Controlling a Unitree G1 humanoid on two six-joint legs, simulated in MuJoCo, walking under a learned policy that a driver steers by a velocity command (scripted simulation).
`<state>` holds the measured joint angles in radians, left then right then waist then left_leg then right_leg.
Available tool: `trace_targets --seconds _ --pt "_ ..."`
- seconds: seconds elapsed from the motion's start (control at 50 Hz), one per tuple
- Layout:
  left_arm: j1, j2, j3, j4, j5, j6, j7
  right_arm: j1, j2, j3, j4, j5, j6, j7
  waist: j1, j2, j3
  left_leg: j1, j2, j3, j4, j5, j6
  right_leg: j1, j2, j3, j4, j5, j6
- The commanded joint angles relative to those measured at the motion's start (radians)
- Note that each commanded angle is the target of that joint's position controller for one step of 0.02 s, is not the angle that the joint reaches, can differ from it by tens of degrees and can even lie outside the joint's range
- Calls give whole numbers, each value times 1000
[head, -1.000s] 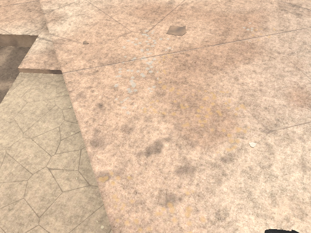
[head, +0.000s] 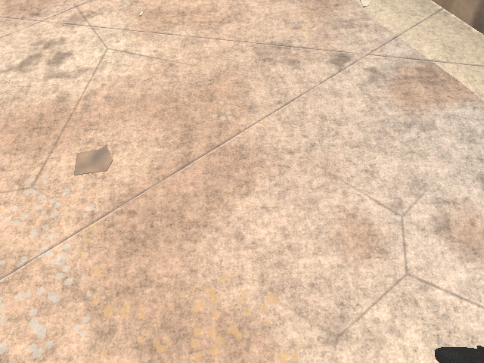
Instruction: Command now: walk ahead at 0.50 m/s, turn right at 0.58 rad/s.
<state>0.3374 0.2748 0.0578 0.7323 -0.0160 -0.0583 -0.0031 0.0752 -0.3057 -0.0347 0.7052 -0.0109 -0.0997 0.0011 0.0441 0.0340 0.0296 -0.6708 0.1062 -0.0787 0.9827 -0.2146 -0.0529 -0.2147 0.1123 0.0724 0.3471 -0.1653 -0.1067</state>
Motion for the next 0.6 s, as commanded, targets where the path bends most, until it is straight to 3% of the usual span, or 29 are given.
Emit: trace_targets --seconds 0.02,0.06,0.14,0.18,0.2,0.22,0.24,0.26,0.28,0.3,0.32,0.34,0.38,0.4,0.46,0.5,0.56,0.6 --pt "-28 178 48 -84 -4 -11 20 -55 -41 -8 -71 -1 -5 -1 -12 -85 -44 64 -47 37 -229 187 -24 -33 -195 167 -108 223 -151" --pt "1 185 50 -77 -4 -3 21 -115 -35 -5 -88 7 -10 7 20 -110 -40 122 -82 45 -357 278 -22 -44 -190 177 -93 158 -126" --pt "40 169 48 -62 -12 10 24 -141 -83 -26 -108 18 -24 24 27 -135 -42 163 -103 3 -475 255 13 54 -236 294 1 73 -100" --pt "19 169 51 -67 -6 17 27 -95 -104 -40 -103 20 -32 25 -5 -164 -43 217 -106 1 -500 169 44 83 -252 346 64 95 -83" --pt "-4 154 47 -72 -2 21 27 -19 -115 -51 -83 11 -37 21 -47 -170 -61 301 -114 29 -549 189 69 90 -219 326 141 191 -57" --pt "-11 110 32 -84 3 21 26 71 -142 -62 -73 -13 -44 15 -87 -151 -148 467 -55 2 -547 272 111 64 -159 272 305 263 -14" --pt "2 60 12 -115 23 20 31 204 -200 -72 -69 -33 -45 9 -123 -14 -304 732 128 -181 -498 493 173 -72 -80 178 594 40 37" --pt "189 39 4 -116 0 12 29 234 -245 -86 -37 -37 -27 18 -29 355 -392 968 334 -623 -565 521 370 -393 39 109 885 -495 108" --pt "199 139 20 -71 -4 16 31 210 -140 -63 -65 -2 -19 21 -53 200 -349 923 324 -643 -584 392 356 -462 -33 164 1003 -468 129" --pt "81 177 32 -82 -3 26 31 168 -84 -47 -78 4 -9 16 -81 93 -242 813 277 -457 -575 436 319 -480 -55 139 1032 -399 145" --pt "8 168 31 -95 7 33 34 128 -64 -35 -79 -4 -1 18 -73 10 -189 703 225 -334 -578 534 296 -455 -82 108 1004 -352 153" --pt "-40 153 31 -112 17 37 34 104 -52 -28 -68 -5 2 20 -59 0 -135 612 187 -257 -588 627 293 -441 -109 98 942 -328 156" --pt "-23 87 15 -108 10 45 28 81 -36 -20 -42 -14 2 22 -16 55 -118 499 122 -139 -629 692 272 -336 -141 58 778 -300 155" --pt "-18 59 5 -106 11 48 29 69 -43 -21 -32 -15 3 21 -7 78 -127 476 109 -102 -642 737 281 -296 -141 32 695 -283 164" --pt "-45 40 -8 -102 20 50 30 48 -96 -35 -10 -5 20 12 -8 93 -183 446 109 -43 -651 779 292 -161 -147 -11 483 -158 171" --pt "-77 56 -4 -100 17 56 28 62 -106 -37 6 5 33 8 -25 95 -196 454 111 -33 -654 684 286 -109 -143 -21 392 -80 166" --pt "-121 68 4 -109 18 67 25 63 -97 -29 20 14 49 10 -29 87 -161 428 102 -42 -645 398 261 -27 -132 -36 231 -7 139" --pt "-143 74 7 -116 33 67 26 86 -59 -13 37 18 53 12 -23 65 -121 377 57 -41 -623 152 189 69 -141 -20 65 101 98"
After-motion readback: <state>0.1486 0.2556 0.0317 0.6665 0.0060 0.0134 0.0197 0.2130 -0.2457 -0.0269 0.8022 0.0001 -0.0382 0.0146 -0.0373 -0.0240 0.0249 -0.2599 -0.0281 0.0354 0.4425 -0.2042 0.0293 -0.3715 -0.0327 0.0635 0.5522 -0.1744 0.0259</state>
